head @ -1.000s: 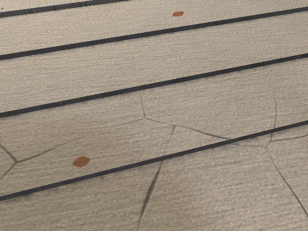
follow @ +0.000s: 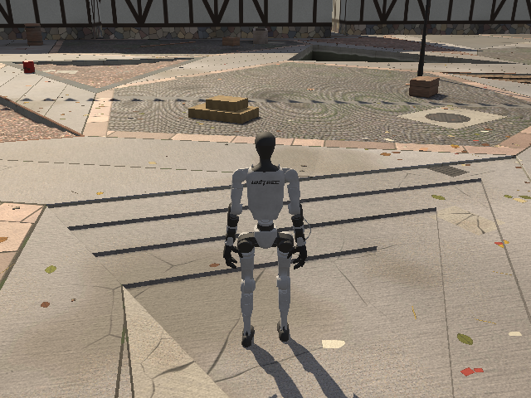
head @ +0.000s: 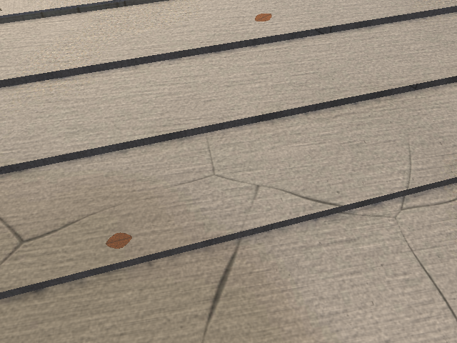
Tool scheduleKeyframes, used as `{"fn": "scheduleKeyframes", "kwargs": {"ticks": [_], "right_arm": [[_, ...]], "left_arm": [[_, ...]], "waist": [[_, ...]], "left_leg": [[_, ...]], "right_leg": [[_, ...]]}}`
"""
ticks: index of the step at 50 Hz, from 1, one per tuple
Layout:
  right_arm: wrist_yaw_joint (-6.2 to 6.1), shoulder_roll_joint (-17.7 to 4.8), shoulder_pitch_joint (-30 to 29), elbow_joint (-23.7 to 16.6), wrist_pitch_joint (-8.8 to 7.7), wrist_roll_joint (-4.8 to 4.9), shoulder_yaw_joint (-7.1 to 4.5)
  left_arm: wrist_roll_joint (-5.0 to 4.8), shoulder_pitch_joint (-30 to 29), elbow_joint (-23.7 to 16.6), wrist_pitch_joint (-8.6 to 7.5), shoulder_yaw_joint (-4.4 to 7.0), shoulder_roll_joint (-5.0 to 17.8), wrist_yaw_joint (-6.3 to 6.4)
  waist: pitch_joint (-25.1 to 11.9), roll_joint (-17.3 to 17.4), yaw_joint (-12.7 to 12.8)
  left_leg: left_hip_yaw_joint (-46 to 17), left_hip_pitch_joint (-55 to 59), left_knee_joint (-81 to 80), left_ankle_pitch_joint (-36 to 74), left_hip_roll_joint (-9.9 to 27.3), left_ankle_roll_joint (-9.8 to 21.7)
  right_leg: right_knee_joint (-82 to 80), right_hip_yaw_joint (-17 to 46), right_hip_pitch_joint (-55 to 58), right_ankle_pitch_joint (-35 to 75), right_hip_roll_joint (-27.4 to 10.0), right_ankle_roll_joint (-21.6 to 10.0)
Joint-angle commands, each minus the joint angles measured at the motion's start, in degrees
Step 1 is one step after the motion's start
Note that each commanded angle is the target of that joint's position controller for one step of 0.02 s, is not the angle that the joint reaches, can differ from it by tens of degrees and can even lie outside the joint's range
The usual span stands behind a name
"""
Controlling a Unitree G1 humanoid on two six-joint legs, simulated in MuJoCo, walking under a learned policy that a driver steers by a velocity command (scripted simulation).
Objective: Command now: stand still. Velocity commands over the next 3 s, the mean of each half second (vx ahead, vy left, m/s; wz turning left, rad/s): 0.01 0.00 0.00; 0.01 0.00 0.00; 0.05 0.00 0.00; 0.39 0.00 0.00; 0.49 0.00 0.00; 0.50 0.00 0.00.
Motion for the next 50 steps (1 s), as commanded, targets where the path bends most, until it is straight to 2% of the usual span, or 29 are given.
{"fn": "scheduleKeyframes", "kwargs": {"ticks": [1, 14, 15, 16, 19, 25, 50], "right_arm": [[-0.12, -3.9, 5.2, -0.1, -0.15, 0.00, -0.57], [-0.10, -3.5, 5.7, -0.1, -0.22, -0.01, -0.65], [-0.07, -3.2, 6.2, 0.0, -0.20, -0.13, -0.56], [-0.05, -3.2, 5.8, 0.0, -0.17, -0.20, -0.61], [-0.04, -3.2, 5.8, -0.1, -0.33, -0.12, -0.63], [-0.08, -3.2, 6.2, 0.0, -0.53, -0.01, -0.66], [-0.08, -3.0, 6.4, -0.2, -0.39, -0.01, -0.68]], "left_arm": [[0.00, 4.4, -0.2, -0.14, 0.57, 4.1, 0.12], [-0.02, 4.9, -0.2, -0.22, 0.63, 3.7, 0.12], [0.03, 5.1, -0.1, -0.18, 0.53, 3.4, 0.09], [0.08, 4.6, -0.2, -0.13, 0.59, 3.5, 0.07], [0.06, 4.9, -0.1, -0.28, 0.59, 3.4, 0.07], [-0.06, 5.3, -0.1, -0.56, 0.62, 3.4, 0.15], [-0.10, 5.6, -0.3, -0.39, 0.69, 3.2, 0.18]], "waist": [[3.4, 0.3, 0.0], [3.6, 0.3, 0.0], [2.4, 0.4, -0.1], [4.1, 0.4, 0.0], [4.9, 0.3, 0.1], [3.6, 0.3, 0.0], [3.8, 0.4, -0.1]], "left_leg": [[-4.0, -5.8, -4.6, 8.6, 5.4, 1.8], [-3.8, -5.8, -4.5, 8.7, 5.5, 1.7], [-3.8, -5.4, -5.4, 4.3, 5.1, 1.9], [-3.9, -6.4, -5.6, 3.6, 5.0, 1.9], [-3.8, -6.3, -5.3, 6.7, 5.2, 1.8], [-3.6, -4.9, -4.6, 10.0, 5.5, 1.8], [-3.4, -4.8, -4.3, 10.5, 5.7, 1.7]], "right_leg": [[-3.2, 4.8, 2.1, 7.1, -5.3, -1.8], [-3.1, 4.7, 2.1, 7.2, -5.3, -1.8], [-3.6, 4.5, 2.5, 3.0, -4.8, -1.8], [-3.7, 4.6, 1.8, 2.4, -4.7, -1.8], [-3.6, 4.7, 1.6, 5.2, -5.1, -1.8], [-2.9, 4.5, 2.5, 8.3, -5.3, -1.8], [-2.6, 4.3, 2.6, 9.0, -5.4, -1.7]]}}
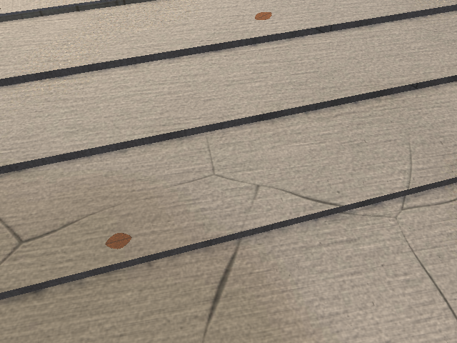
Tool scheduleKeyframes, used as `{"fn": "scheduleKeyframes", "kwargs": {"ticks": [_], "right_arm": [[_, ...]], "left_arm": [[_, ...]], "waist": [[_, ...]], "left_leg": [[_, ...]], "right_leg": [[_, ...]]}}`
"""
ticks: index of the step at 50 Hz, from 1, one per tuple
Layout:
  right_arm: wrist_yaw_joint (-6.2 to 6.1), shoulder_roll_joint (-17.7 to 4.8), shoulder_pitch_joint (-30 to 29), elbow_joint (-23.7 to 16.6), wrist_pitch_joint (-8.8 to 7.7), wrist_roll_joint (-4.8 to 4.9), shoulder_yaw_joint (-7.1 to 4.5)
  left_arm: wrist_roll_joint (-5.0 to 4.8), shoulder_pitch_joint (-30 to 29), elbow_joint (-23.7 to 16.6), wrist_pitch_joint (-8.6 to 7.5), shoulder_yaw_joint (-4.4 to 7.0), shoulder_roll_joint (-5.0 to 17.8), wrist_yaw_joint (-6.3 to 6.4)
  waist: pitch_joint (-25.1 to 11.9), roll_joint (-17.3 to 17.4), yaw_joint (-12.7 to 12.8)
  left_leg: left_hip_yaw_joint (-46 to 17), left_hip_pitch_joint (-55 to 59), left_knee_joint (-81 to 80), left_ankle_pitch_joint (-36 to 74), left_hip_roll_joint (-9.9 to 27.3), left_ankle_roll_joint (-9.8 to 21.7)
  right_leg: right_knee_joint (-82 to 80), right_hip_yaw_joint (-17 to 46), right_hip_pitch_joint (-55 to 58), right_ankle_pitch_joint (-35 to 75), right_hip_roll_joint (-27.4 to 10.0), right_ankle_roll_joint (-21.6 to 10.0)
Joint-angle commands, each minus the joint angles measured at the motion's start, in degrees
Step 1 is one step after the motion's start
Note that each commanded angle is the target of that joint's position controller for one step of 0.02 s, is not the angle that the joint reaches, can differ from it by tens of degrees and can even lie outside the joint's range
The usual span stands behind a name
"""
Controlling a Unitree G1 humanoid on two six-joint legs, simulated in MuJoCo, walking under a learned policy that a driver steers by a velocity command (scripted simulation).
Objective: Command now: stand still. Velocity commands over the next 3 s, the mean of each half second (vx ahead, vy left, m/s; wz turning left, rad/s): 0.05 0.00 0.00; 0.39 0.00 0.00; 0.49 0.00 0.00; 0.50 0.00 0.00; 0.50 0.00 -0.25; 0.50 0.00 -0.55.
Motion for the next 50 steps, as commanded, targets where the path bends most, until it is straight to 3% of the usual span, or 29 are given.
{"fn": "scheduleKeyframes", "kwargs": {"ticks": [1, 17, 19, 21, 23, 25, 28, 30, 31, 32, 33, 34, 35, 36, 38, 41, 46, 48, 50], "right_arm": [[-0.08, -3.7, 5.7, 0.0, -0.10, 0.00, -0.50], [0.04, -3.6, 5.9, -0.1, -0.15, 0.00, -0.48], [0.09, -3.8, 6.4, 0.0, -0.03, -0.23, -0.59], [0.24, -6.0, 6.7, -0.5, 0.42, -0.29, -1.61], [0.44, -7.5, 9.5, -0.7, 0.68, -0.16, -2.42], [0.51, -9.0, 11.6, -0.4, 0.35, -0.17, -3.28], [0.97, -9.6, 8.4, -1.7, -0.71, -0.51, -3.82], [1.18, -8.4, 3.5, -3.4, -1.36, 0.06, -3.68], [1.53, -6.1, 0.7, -4.9, -2.07, 0.04, -3.05], [2.18, -2.3, -0.6, -7.6, -2.78, 0.23, -2.08], [2.61, -6.8, -1.1, -8.2, -2.87, -1.76, -3.05], [3.11, -5.9, -1.4, -8.2, -3.03, -2.12, -3.01], [3.55, -4.2, -1.3, -7.9, -3.44, -1.45, -2.59], [3.99, -4.2, -1.9, -8.0, -3.64, -1.10, -2.74], [4.50, -5.1, -1.7, -8.0, -3.04, -1.28, -3.22], [4.61, -5.3, -5.1, -9.3, -2.12, -1.13, -3.66], [4.76, -4.0, -19.7, -15.0, -1.76, -0.43, -2.69], [4.67, -4.6, -21.5, -15.9, -1.79, -0.20, -2.52], [4.11, -6.6, -18.8, -15.5, -1.90, -0.17, -3.14]], "left_arm": [[0.00, 4.9, -0.1, -0.10, 0.50, 3.9, 0.09], [-0.01, 5.3, -0.1, -0.14, 0.42, 3.7, 0.00], [0.13, 5.2, -0.2, 0.00, 0.42, 3.6, -0.08], [0.34, 4.6, -1.2, 0.24, 0.89, 4.2, -0.37], [0.93, 2.4, -3.1, -0.01, 0.86, 3.2, -1.01], [1.90, -0.5, -5.8, -1.21, 0.48, 1.6, -1.68], [1.32, 0.7, -7.6, -3.33, 0.97, 2.6, -2.58], [0.32, 10.7, -4.6, -4.31, 1.50, 2.2, -2.79], [0.55, 17.8, -2.7, -4.81, 2.43, 4.8, -2.40], [0.27, 25.5, -1.1, -4.71, 4.50, 12.1, -2.29], [0.21, 24.6, -0.8, -3.94, 4.24, 10.8, -2.34], [0.58, 18.3, -2.9, -3.86, 3.50, 8.6, -2.50], [0.76, 13.9, -4.6, -4.16, 3.19, 8.0, -2.58], [0.77, 11.8, -5.4, -4.56, 2.85, 7.4, -2.43], [0.58, 12.5, -4.7, -5.38, 1.95, 5.6, -2.13], [0.35, 17.3, -2.7, -5.85, 1.18, 5.3, -1.77], [0.54, 17.8, -2.5, -6.22, 0.21, 5.6, -1.35], [0.58, 17.6, -2.4, -6.54, 0.29, 6.7, -1.09], [0.46, 16.3, -2.5, -6.98, 0.54, 8.1, -0.90]], "waist": [[3.4, 0.4, 0.0], [3.7, 0.3, 0.0], [3.2, 0.7, -0.1], [5.0, 3.1, -0.5], [9.0, 6.3, -2.3], [12.0, 9.4, -3.3], [11.7, 7.9, -0.8], [9.6, 5.1, 4.5], [7.8, -1.9, 7.6], [4.7, -18.0, 9.5], [6.8, -12.5, 6.8], [9.2, -5.2, 3.7], [9.4, -2.5, 2.0], [8.9, -1.6, 0.9], [6.6, -2.7, 0.1], [4.7, -4.3, 0.2], [7.6, -5.7, 1.9], [7.4, -6.8, 1.7], [5.0, -7.2, -0.5]], "left_leg": [[-3.7, -5.7, -4.3, 11.1, 5.5, 1.7], [-3.6, -6.2, -4.6, 9.7, 5.5, 1.7], [-3.8, -6.6, -6.0, -0.2, 4.5, 2.3], [-5.8, -8.3, -6.7, -16.2, 4.2, 4.4], [-13.0, -8.2, -10.6, -29.1, 8.3, 7.7], [-21.9, -7.3, -14.9, -31.6, 15.6, 11.7], [-20.3, -8.5, -12.6, -22.1, 16.2, 12.4], [-12.8, -17.3, -5.7, -14.7, 10.9, 9.4], [-5.9, -24.3, 6.0, -8.8, 5.9, 7.1], [5.2, -33.6, 25.8, -9.8, -2.2, 4.0], [3.5, -36.8, 36.7, -12.6, 0.2, 4.5], [1.8, -36.7, 40.9, -7.8, 3.0, 5.0], [1.2, -35.2, 41.2, -2.8, 4.6, 4.8], [1.5, -34.3, 40.2, 0.4, 5.5, 4.6], [3.5, -33.5, 38.5, 3.9, 5.5, 3.7], [6.6, -36.2, 36.9, 5.8, 4.2, 2.8], [10.8, -33.0, 20.3, 10.8, 1.7, 2.7], [12.1, -27.6, 14.1, 11.8, 0.3, 3.9], [12.5, -20.9, 11.8, 10.9, -1.6, 6.1]], "right_leg": [[-2.9, 4.3, 1.9, 9.8, -5.3, -1.8], [-3.1, 4.3, 1.5, 8.6, -5.3, -1.7], [-3.3, 3.7, 1.2, -0.4, -3.9, -2.0], [0.9, 1.5, -2.7, -13.4, -0.9, -3.0], [7.9, -0.8, -11.3, -19.0, 1.4, -3.4], [16.3, -4.3, -16.5, -12.8, 0.1, -3.3], [13.4, -4.1, -13.9, -12.2, -2.0, -4.3], [2.6, -4.9, 4.2, -8.2, 0.6, -4.5], [-4.1, 4.3, 14.5, -10.5, -4.6, -5.2], [-15.0, 28.0, 20.9, -23.2, -17.3, -9.3], [-16.2, 35.0, 16.9, -23.0, -22.0, -10.5], [-16.1, 30.4, 12.1, -20.8, -20.9, -10.2], [-16.9, 25.1, 9.3, -15.2, -18.9, -10.0], [-17.7, 20.6, 8.4, -10.5, -16.9, -9.6], [-17.2, 13.1, 10.6, 2.7, -13.7, -8.6], [-14.4, 6.3, 14.5, 24.0, -12.1, -7.9], [-15.0, 1.6, 10.5, 33.6, -10.3, -7.9], [-14.5, 0.7, 10.1, 38.7, -10.7, -7.9], [-10.0, -0.3, 11.8, 51.4, -11.8, -7.6]]}}
Over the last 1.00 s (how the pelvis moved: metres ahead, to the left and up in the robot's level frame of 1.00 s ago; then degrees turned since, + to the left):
0.01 0.00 0.00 0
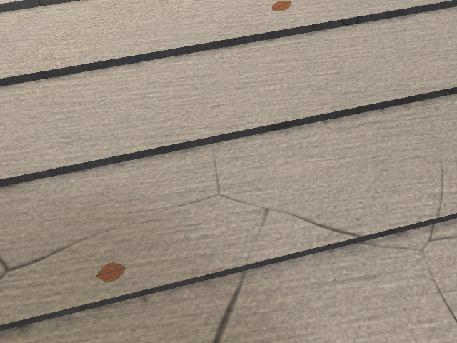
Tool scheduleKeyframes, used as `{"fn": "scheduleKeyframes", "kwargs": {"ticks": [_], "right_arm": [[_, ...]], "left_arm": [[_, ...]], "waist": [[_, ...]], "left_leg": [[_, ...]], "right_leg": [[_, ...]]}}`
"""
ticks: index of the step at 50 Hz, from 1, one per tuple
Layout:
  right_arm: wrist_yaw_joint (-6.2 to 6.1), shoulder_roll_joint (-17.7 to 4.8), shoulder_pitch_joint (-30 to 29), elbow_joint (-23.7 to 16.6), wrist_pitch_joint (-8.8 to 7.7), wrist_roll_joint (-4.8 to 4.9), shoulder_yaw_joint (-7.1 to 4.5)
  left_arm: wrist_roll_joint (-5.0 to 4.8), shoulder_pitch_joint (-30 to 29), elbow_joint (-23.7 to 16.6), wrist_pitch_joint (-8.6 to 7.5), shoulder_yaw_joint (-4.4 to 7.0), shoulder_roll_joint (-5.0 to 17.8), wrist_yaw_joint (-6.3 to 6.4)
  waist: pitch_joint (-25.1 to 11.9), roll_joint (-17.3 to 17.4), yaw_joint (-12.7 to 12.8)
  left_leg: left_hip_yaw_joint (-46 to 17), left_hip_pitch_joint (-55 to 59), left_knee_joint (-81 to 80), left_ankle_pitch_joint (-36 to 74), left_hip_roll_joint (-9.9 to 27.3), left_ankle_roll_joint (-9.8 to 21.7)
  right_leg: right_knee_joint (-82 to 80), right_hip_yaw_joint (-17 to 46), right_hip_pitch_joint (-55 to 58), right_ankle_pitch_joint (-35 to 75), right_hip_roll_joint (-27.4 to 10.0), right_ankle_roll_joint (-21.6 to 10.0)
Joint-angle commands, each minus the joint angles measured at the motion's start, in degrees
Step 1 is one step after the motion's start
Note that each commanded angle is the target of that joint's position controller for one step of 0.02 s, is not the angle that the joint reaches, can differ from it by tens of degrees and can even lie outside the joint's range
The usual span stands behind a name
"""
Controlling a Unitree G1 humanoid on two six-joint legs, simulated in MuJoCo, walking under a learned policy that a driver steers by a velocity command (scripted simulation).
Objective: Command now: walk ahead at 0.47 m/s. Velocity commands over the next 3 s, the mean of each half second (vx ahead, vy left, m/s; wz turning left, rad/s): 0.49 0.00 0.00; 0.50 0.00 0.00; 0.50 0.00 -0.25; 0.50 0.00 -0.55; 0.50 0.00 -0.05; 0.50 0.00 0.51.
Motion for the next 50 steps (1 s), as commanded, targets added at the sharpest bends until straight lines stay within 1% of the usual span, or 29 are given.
{"fn": "scheduleKeyframes", "kwargs": {"ticks": [1, 2, 3, 4, 5, 6, 7, 8, 10, 12, 16, 21, 25, 27, 29, 30, 31, 32, 33, 34, 35, 36, 37, 38, 39, 41, 43, 47, 50], "right_arm": [[-0.80, -4.5, 3.5, -1.8, -0.79, 0.16, -1.11], [-1.18, -5.7, 10.4, 0.4, -1.18, 0.26, -1.86], [-1.58, -6.5, 18.7, 3.3, -1.56, 0.03, -2.59], [-2.08, -9.9, 26.4, 5.1, -1.81, -1.29, -3.74], [-1.82, -14.6, 28.9, 4.9, -1.73, -2.61, -4.81], [-1.07, -12.4, 24.3, 4.9, -1.12, -0.06, -4.51], [-0.88, -9.4, 17.0, 3.5, -1.23, 0.60, -3.51], [-0.65, -6.0, 14.0, 3.2, -1.82, 0.53, -2.59], [-1.21, -2.7, 15.1, 4.8, -2.99, 0.21, -1.29], [-1.59, -3.3, 18.2, 6.1, -3.93, 0.23, -1.02], [-1.66, -5.5, 23.0, 7.0, -4.25, 0.41, -0.91], [-1.84, -4.9, 28.9, 7.9, -4.15, 0.41, -0.09], [-2.43, -5.4, 32.3, 8.9, -4.16, -0.07, 0.08], [-2.76, -5.8, 32.4, 9.2, -4.04, -0.54, -0.01], [-3.11, -6.7, 30.3, 8.9, -4.07, -0.73, -0.24], [-3.17, -7.4, 29.4, 8.9, -4.00, -0.80, -0.44], [-3.08, -8.0, 27.9, 8.6, -3.78, -0.46, -0.62], [-2.88, -7.4, 27.0, 7.7, -3.85, 0.20, -0.39], [-2.18, -1.4, 32.0, 5.8, -3.78, 2.47, 0.84], [-2.15, -5.0, 32.0, 6.8, -3.38, 1.54, -0.54], [-2.12, -5.4, 27.1, 5.1, -3.08, 0.49, -0.89], [-1.75, -5.0, 23.2, 4.1, -3.31, 0.01, -0.87], [-1.49, -4.1, 21.9, 3.9, -2.99, -0.17, -1.03], [-1.14, -3.1, 22.6, 3.8, -2.22, -0.96, -0.98], [-0.70, -2.0, 23.6, 4.2, -1.52, -1.25, -0.88], [-0.24, -1.8, 22.5, 3.5, -0.66, -1.32, -1.04], [-0.27, -1.9, 18.6, 2.1, 0.02, -1.31, -1.10], [-0.16, -3.1, 6.5, -2.8, 0.43, -1.57, -0.98], [0.09, -1.8, -0.3, -5.7, 0.72, -1.17, 0.15]], "left_arm": [[-0.11, 1.1, -1.1, -0.91, 1.51, 9.6, 0.64], [0.05, 0.0, -1.3, -0.73, 1.75, 10.4, 0.70], [-0.22, -1.5, -1.6, -0.41, 1.94, 10.9, 0.55], [-0.46, -1.4, -2.6, -0.28, 1.55, 9.4, 0.09], [-1.67, 5.3, -3.7, 0.15, 0.41, 1.8, -0.65], [-0.69, 1.2, -4.1, 0.52, 1.98, 7.6, -0.84], [-0.23, -4.8, -6.7, 0.51, 2.42, 8.8, -1.09], [0.07, -7.9, -7.3, 0.33, 2.55, 8.4, -1.32], [0.97, -6.6, -6.7, 1.42, 2.50, 5.9, -1.62], [1.25, -6.3, -6.7, 2.50, 2.49, 4.4, -2.04], [1.14, -16.4, -10.4, 3.65, 3.02, 6.2, -2.67], [0.15, -28.5, -14.4, 3.51, 2.62, 5.7, -3.06], [-0.04, -34.6, -16.4, 3.14, 2.24, 5.7, -2.97], [0.00, -35.4, -17.1, 2.84, 2.30, 6.1, -2.75], [0.14, -31.0, -16.2, 2.33, 2.84, 7.1, -2.14], [0.18, -25.7, -14.6, 2.00, 3.45, 8.2, -1.70], [0.39, -17.0, -11.7, 1.51, 4.15, 9.0, -1.25], [1.55, -7.7, -9.0, 1.06, 5.26, 11.7, -0.70], [2.94, -1.1, -8.5, 1.12, 7.06, 18.4, -0.47], [0.72, -3.9, -8.2, 2.04, 7.09, 17.0, -1.47], [-0.32, -10.8, -9.1, 2.18, 6.27, 14.6, -1.78], [-0.43, -14.9, -9.8, 1.86, 5.17, 10.4, -2.13], [-0.15, -16.3, -9.5, 1.48, 4.33, 7.8, -2.10], [-0.21, -15.8, -8.6, 1.11, 3.62, 6.0, -1.75], [-0.22, -14.6, -7.8, 0.68, 3.37, 5.8, -1.48], [-0.18, -11.0, -6.3, -0.12, 3.54, 7.8, -1.28], [-0.02, -7.9, -5.4, -0.29, 3.55, 8.8, -1.34], [0.03, -2.4, -4.2, -0.12, 2.75, 8.2, -1.17], [0.33, 0.1, -4.4, 0.11, 2.26, 8.0, -0.67]], "waist": [[1.3, -7.9, -5.5], [-2.3, -7.7, -8.4], [-6.1, -6.8, -12.2], [-10.6, -3.1, -14.6], [-16.5, 9.5, -10.0], [-14.8, 3.9, -9.6], [-5.0, 2.6, -6.7], [-0.8, -0.8, -5.5], [1.0, -1.6, -1.9], [0.8, -0.5, -0.9], [3.0, 1.3, -2.1], [3.3, 2.8, -5.4], [3.3, 3.7, -7.1], [3.1, 4.2, -6.5], [0.9, 4.8, -3.7], [-1.8, 4.9, -1.4], [-5.7, 4.1, 2.3], [-10.6, 2.6, 6.0], [-19.0, -9.5, 4.5], [-20.1, -6.5, 3.0], [-10.1, -4.1, -0.1], [-4.3, -1.5, -1.1], [-0.9, -1.1, -2.9], [0.4, -2.1, -4.6], [0.4, -2.7, -5.4], [0.4, -3.1, -6.0], [0.6, -3.9, -5.6], [2.8, -3.3, -3.1], [3.6, -3.1, -1.6]], "left_leg": [[2.1, 12.3, -3.6, -0.8, -4.4, 2.9], [1.2, 18.3, -5.1, -1.4, -5.2, 4.0], [0.4, 27.6, -9.7, 0.8, -4.7, 5.0], [-9.1, 39.2, -11.8, -7.6, 3.9, 7.0], [-38.9, 52.3, -16.3, -13.6, 22.1, 15.5], [-48.3, 47.5, -25.1, -24.7, 21.6, 16.3], [-39.5, 38.4, -27.6, -27.4, 20.3, 14.1], [-33.8, 31.1, -29.8, -20.5, 18.1, 12.3], [-23.7, 23.2, -30.8, -7.6, 13.6, 9.0], [-18.9, 22.1, -31.0, 1.1, 11.9, 8.3], [-13.8, 24.6, -32.9, 6.3, 10.0, 6.7], [-9.5, 30.2, -31.4, 18.8, 8.2, 4.1], [-8.8, 37.4, -28.9, 26.0, 9.6, 4.3], [-8.7, 41.1, -26.4, 31.0, 11.2, 5.1], [-7.5, 41.9, -20.3, 44.8, 11.8, 4.8], [-7.2, 42.1, -14.3, 50.5, 11.7, 4.4], [-6.3, 40.1, -4.8, 49.6, 10.4, 3.7], [-5.4, 30.1, 8.1, 36.3, 8.4, 2.9], [-1.4, 10.3, 31.9, 1.4, -0.2, 0.1], [-8.3, 2.4, 41.5, -20.8, -3.7, 0.7], [-9.8, -1.9, 42.3, -16.5, 0.0, 1.0], [-9.6, -2.1, 39.6, -12.5, 2.0, 1.0], [-9.2, -0.5, 36.7, -10.4, 3.6, 0.9], [-9.0, 2.0, 34.5, -9.2, 4.6, 0.2], [-8.6, 3.6, 33.4, -8.3, 4.9, -0.3], [-7.0, 1.4, 33.6, -6.9, 4.9, -1.2], [-5.9, -4.8, 36.4, -5.2, 5.6, -1.7], [-3.9, -16.4, 34.8, -2.7, 7.1, -2.9], [-1.5, -14.7, 23.2, -2.4, 6.4, -3.3]], "right_leg": [[8.9, 2.9, -6.8, 65.8, -14.6, -3.4], [16.7, 2.7, -5.8, 68.3, -14.6, -3.3], [26.9, 1.8, -8.2, 63.7, -13.6, -3.0], [41.7, 0.7, -17.5, 46.4, -11.2, -2.9], [65.8, -1.1, -36.6, -2.6, -0.7, -1.3], [71.3, 5.7, -43.3, -5.0, -0.6, -2.4], [68.8, 5.7, -46.2, 0.8, -4.3, -2.8], [65.5, 5.5, -44.3, 4.3, -6.1, -2.8], [59.8, 5.6, -37.9, 5.7, -8.3, -1.5], [56.7, 4.4, -36.6, 6.0, -8.5, -0.3], [49.2, 1.6, -44.9, 12.9, -9.9, 1.4], [34.5, -1.7, -47.0, 20.7, -8.1, 2.5], [26.5, -3.3, -46.4, 20.9, -5.8, 1.3], [24.5, -3.4, -45.7, 17.6, -5.1, -0.1], [22.6, -4.2, -38.5, 12.6, -2.6, -2.3], [21.2, -4.4, -32.6, 10.9, -0.8, -3.4], [16.6, -4.8, -23.0, 13.7, 0.2, -4.5], [15.4, 0.8, -8.7, 13.9, -5.4, -6.3], [13.9, 27.1, 8.9, 12.6, -24.5, -13.9], [6.7, 40.7, 7.4, 10.2, -27.1, -16.3], [4.7, 32.2, -1.6, 3.4, -25.0, -14.3], [1.5, 26.4, -9.6, 2.9, -22.6, -12.4], [-0.3, 21.5, -15.0, 5.2, -19.8, -10.1], [-1.5, 17.4, -19.2, 8.5, -17.3, -8.2], [-1.9, 14.7, -20.8, 11.5, -16.0, -7.5], [-1.7, 11.5, -20.7, 20.3, -15.0, -7.7], [-1.8, 10.0, -18.9, 22.3, -14.6, -8.3], [-2.6, 9.1, -14.5, 23.2, -13.5, -7.7], [-3.6, 7.2, -13.2, 29.1, -13.4, -7.1]]}}
Over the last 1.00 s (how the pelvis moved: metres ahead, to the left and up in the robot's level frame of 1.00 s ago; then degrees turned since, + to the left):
0.20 -0.04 -0.01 0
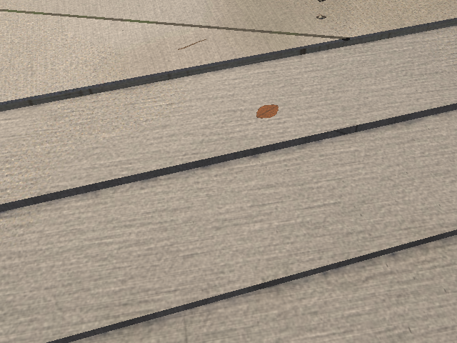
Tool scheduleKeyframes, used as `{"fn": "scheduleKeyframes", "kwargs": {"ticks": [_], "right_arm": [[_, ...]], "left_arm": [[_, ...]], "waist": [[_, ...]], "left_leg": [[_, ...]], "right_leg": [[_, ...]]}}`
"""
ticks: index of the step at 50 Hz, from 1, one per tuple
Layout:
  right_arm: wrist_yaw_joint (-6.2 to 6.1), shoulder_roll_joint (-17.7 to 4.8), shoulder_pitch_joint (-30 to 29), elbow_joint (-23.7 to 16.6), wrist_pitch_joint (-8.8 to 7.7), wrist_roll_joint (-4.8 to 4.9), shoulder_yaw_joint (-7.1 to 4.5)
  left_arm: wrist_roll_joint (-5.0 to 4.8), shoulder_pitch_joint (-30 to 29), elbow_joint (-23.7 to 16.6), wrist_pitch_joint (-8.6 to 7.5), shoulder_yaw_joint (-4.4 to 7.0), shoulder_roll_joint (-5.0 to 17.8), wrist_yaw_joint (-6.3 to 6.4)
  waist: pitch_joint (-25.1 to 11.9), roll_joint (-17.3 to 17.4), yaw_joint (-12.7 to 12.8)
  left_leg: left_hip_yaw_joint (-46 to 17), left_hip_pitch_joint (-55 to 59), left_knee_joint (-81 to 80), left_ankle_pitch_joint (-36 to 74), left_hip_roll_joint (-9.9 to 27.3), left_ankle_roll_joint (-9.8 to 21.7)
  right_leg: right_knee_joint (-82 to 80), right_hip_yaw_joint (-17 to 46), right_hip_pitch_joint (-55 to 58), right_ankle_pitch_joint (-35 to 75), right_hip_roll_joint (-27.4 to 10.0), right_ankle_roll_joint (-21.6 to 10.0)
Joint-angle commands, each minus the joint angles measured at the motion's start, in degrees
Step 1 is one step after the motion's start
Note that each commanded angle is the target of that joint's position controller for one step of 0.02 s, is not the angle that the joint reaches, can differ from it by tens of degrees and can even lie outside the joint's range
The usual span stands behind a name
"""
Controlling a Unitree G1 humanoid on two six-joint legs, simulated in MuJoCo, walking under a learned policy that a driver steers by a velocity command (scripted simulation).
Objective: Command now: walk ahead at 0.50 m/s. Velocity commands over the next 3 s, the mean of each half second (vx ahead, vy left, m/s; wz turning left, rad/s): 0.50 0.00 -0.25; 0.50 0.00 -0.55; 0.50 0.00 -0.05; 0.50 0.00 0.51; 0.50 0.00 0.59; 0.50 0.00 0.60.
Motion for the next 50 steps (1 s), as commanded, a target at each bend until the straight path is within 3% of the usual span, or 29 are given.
{"fn": "scheduleKeyframes", "kwargs": {"ticks": [1, 4, 5, 7, 8, 9, 10, 11, 12, 13, 15, 16, 20, 24, 27, 31, 34, 36, 37, 38, 39, 40, 41, 42, 43, 44, 45, 47, 50], "right_arm": [[0.23, -0.7, -8.2, -5.8, -0.41, 0.61, 0.85], [0.05, -0.5, -9.9, -6.9, -0.87, 1.05, 1.26], [-0.15, -0.8, -8.8, -6.9, -1.09, 1.04, 1.14], [-1.06, -2.6, -1.0, -5.0, -1.81, 1.55, 0.16], [-1.48, -4.0, 8.2, -2.3, -2.54, 2.00, -0.66], [-1.96, -7.9, 17.2, 0.0, -3.33, 0.96, -2.08], [-1.95, -16.1, 23.0, 0.6, -3.46, -0.72, -4.38], [-1.24, -14.0, 17.7, 0.0, -2.84, 1.11, -4.18], [-1.12, -10.7, 10.0, -0.9, -2.81, 1.53, -3.12], [-0.85, -6.1, 6.3, -1.2, -3.26, 1.65, -2.07], [-1.38, -1.6, 4.6, 0.4, -4.28, 1.52, -0.93], [-1.69, -1.3, 5.7, 1.2, -4.67, 1.43, -0.87], [-2.21, -4.3, 10.6, 2.2, -5.61, 1.14, -1.66], [-2.53, -4.7, 15.0, 3.0, -5.89, 1.24, -1.36], [-3.01, -5.3, 16.7, 3.2, -5.99, 1.28, -1.28], [-3.67, -6.7, 20.0, 4.4, -5.38, 1.16, -1.62], [-4.12, -8.5, 19.2, 4.3, -4.46, 0.94, -2.07], [-4.01, -10.6, 17.7, 3.5, -3.49, 0.85, -2.75], [-3.60, -11.5, 16.9, 2.9, -2.95, 1.08, -3.04], [-3.11, -11.5, 15.4, 1.6, -2.76, 1.50, -3.10], [-2.47, -4.2, 16.1, -1.5, -2.89, 1.58, -1.74], [-1.79, -6.9, 12.3, -5.7, -3.54, 2.37, -2.29], [-1.48, -7.5, 6.4, -7.0, -4.34, 2.01, -2.13], [-1.45, -7.2, 6.0, -7.4, -5.19, 2.21, -1.74], [-1.60, -7.3, 7.0, -6.4, -5.20, 1.77, -1.80], [-1.52, -7.3, 8.2, -6.4, -4.26, 0.68, -1.83], [-1.23, -6.5, 9.5, -6.3, -3.08, -0.12, -1.68], [-0.87, -5.8, 8.4, -7.6, -1.32, -0.55, -1.54], [-0.75, -5.7, 1.3, -11.5, -0.08, -1.15, -0.94]], "left_arm": [[0.06, 3.9, -2.2, -0.60, 0.35, 6.1, 0.59], [0.00, 5.5, -1.5, -0.50, 0.31, 7.3, 0.64], [0.00, 4.8, -1.5, -0.49, 0.21, 7.4, 0.63], [0.20, 3.4, -1.6, -0.60, 0.30, 8.5, 0.78], [0.21, 1.5, -2.0, -0.53, 0.52, 9.3, 0.72], [-0.50, -0.1, -3.3, -0.78, 0.34, 8.6, 0.52], [-3.25, 5.3, -6.0, -0.51, -0.81, 2.4, -0.13], [-1.00, 2.9, -5.8, -0.20, 0.86, 7.2, -0.26], [-0.43, -0.6, -7.5, 0.59, 1.32, 6.4, -0.30], [-0.12, -3.9, -8.4, 0.87, 1.46, 6.0, -0.45], [0.37, -2.9, -8.4, 2.07, 1.99, 4.1, -0.46], [0.34, -2.4, -8.2, 2.83, 2.07, 3.3, -0.63], [0.19, -8.6, -10.8, 4.39, 2.47, 3.1, -1.37], [0.32, -17.4, -13.8, 4.37, 2.68, 3.8, -2.02], [0.50, -22.9, -15.6, 4.39, 2.24, 3.4, -2.68], [0.80, -28.8, -18.3, 4.35, 1.87, 3.3, -3.33], [0.95, -26.3, -18.1, 4.59, 2.45, 4.5, -3.09], [1.00, -19.3, -16.3, 4.45, 3.40, 6.4, -2.60], [1.13, -13.6, -14.6, 3.97, 4.17, 7.8, -2.24], [1.78, -6.6, -12.4, 3.42, 5.50, 10.8, -1.63], [1.99, -7.4, -12.8, 3.14, 6.80, 16.7, -1.09], [0.96, -5.9, -13.9, 3.89, 7.49, 20.1, -1.28], [0.35, -7.8, -13.4, 4.24, 6.94, 18.2, -0.83], [-0.19, -10.0, -13.5, 4.07, 6.12, 15.3, -0.47], [-0.12, -12.8, -14.0, 3.63, 5.38, 13.0, -0.30], [-0.61, -14.1, -14.3, 3.13, 4.68, 11.3, 0.03], [-0.81, -14.3, -14.5, 2.61, 4.25, 10.6, 0.23], [-1.41, -11.8, -13.9, 1.50, 4.15, 11.7, 0.18], [-1.29, -7.9, -13.8, 1.21, 4.10, 13.0, 0.27]], "waist": [[6.2, -4.8, 0.5], [5.7, -7.1, 0.4], [4.9, -7.8, -0.8], [0.5, -9.7, -4.8], [-3.7, -9.1, -9.0], [-8.7, -6.4, -13.0], [-17.9, 8.1, -10.6], [-16.9, 4.4, -8.6], [-7.4, 1.2, -4.5], [-1.5, -2.7, -3.8], [3.2, -0.9, 0.1], [3.3, 0.0, 0.7], [3.5, 0.7, 0.2], [4.3, 1.1, -1.8], [5.1, 1.6, -3.1], [6.1, 2.3, -4.6], [3.3, 4.5, -2.4], [-0.6, 5.6, 1.0], [-3.9, 4.7, 3.5], [-7.7, 1.0, 7.5], [-10.2, -9.5, 3.7], [-14.4, -10.0, 4.3], [-7.2, -3.4, 3.9], [-3.0, -2.2, 2.2], [-0.7, 1.2, -0.6], [-0.3, 1.0, -2.4], [-1.1, -0.6, -3.4], [-1.5, -2.0, -3.8], [0.2, -2.6, -2.2]], "left_leg": [[3.9, -2.2, -9.3, 0.4, -1.8, -0.2], [6.1, 2.7, -17.7, -1.6, -4.5, 2.2], [6.8, 6.3, -19.9, -3.4, -5.9, 3.5], [7.1, 17.5, -23.6, -8.0, -10.2, 5.6], [5.7, 27.7, -29.3, -5.8, -11.2, 6.5], [-2.1, 42.0, -35.7, -5.9, -5.3, 8.1], [-33.1, 58.8, -45.9, -16.3, 15.5, 15.4], [-45.4, 53.0, -54.9, -16.0, 17.5, 15.7], [-35.4, 43.8, -54.7, -22.2, 16.7, 14.1], [-27.8, 36.1, -57.2, -20.5, 14.3, 12.1], [-14.3, 28.4, -58.8, -9.8, 9.4, 7.3], [-9.7, 28.0, -59.0, -6.0, 8.0, 6.3], [-0.8, 32.8, -60.9, 1.8, 6.6, 5.5], [4.1, 38.9, -60.6, 8.4, 6.2, 4.8], [7.6, 42.1, -59.7, 15.1, 6.4, 4.4], [11.1, 49.1, -57.2, 25.5, 8.3, 4.2], [14.1, 52.8, -48.7, 48.3, 9.1, 3.9], [14.4, 53.3, -36.6, 57.8, 9.6, 4.2], [14.5, 50.9, -26.4, 53.6, 9.5, 3.8], [14.6, 41.6, -11.7, 39.2, 7.9, 2.1], [12.8, 20.0, 5.9, -10.4, 0.8, -0.2], [1.3, 5.5, 19.1, -21.0, -8.6, -2.2], [-3.6, -0.8, 18.5, -14.2, -4.0, -1.5], [-3.3, 0.1, 15.2, -9.7, -2.4, -1.1], [-3.7, 3.3, 10.9, -7.5, -0.7, -1.3], [-4.1, 6.4, 8.4, -7.0, -0.1, -2.0], [-3.9, 8.2, 8.8, -7.0, 0.1, -2.6], [-2.8, 5.1, 10.9, -7.8, -0.1, -3.8], [-1.9, -1.4, 8.0, -5.6, 0.9, -4.9]], "right_leg": [[-6.2, 8.8, -2.0, 26.6, -15.6, -5.8], [-4.5, 6.4, 3.1, 38.8, -16.9, -5.7], [-2.3, 5.1, 4.1, 45.7, -17.0, -5.4], [8.4, 4.7, 5.2, 65.2, -17.3, -4.7], [18.7, 4.4, 3.7, 64.4, -16.5, -4.0], [32.2, 3.7, -5.5, 50.5, -14.4, -2.9], [57.5, -0.3, -25.5, 10.3, -4.2, 0.2], [66.1, 7.6, -30.5, -9.1, -2.9, -1.0], [68.4, 8.7, -33.4, -5.9, -6.7, -1.4], [66.0, 7.7, -33.5, -3.8, -8.7, -1.6], [61.2, 7.9, -29.7, -0.9, -11.0, -1.3], [59.9, 7.6, -29.1, -0.1, -11.1, -1.1], [55.2, 5.9, -35.7, 5.4, -11.2, -0.1], [47.0, 4.4, -42.2, 12.0, -11.0, 1.1], [36.4, 1.4, -41.0, 14.3, -10.2, 1.8], [26.8, -3.0, -38.7, 11.2, -8.6, 0.2], [24.7, -5.9, -31.6, 4.0, -4.5, -3.1], [23.0, -6.6, -23.8, -1.9, -0.9, -5.6], [19.0, -5.9, -16.3, -1.7, 0.6, -6.9], [13.1, -0.4, -3.8, -0.4, -1.5, -8.6], [12.6, 22.7, 10.6, 0.4, -17.8, -13.1], [3.7, 48.5, 16.7, 0.9, -25.2, -20.8], [2.1, 39.3, 12.5, 2.3, -24.0, -18.6], [1.4, 33.3, 6.0, 7.3, -22.2, -16.2], [1.0, 27.8, 0.5, 13.6, -18.9, -13.2], [0.7, 24.0, -3.3, 18.6, -16.3, -12.0], [0.6, 21.6, -5.2, 21.7, -14.5, -11.6], [1.3, 19.9, -5.7, 27.3, -12.7, -11.7], [0.7, 19.8, -6.7, 26.0, -11.3, -10.0]]}}
Over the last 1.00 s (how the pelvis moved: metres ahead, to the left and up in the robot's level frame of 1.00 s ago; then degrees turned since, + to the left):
0.56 -0.02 0.01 0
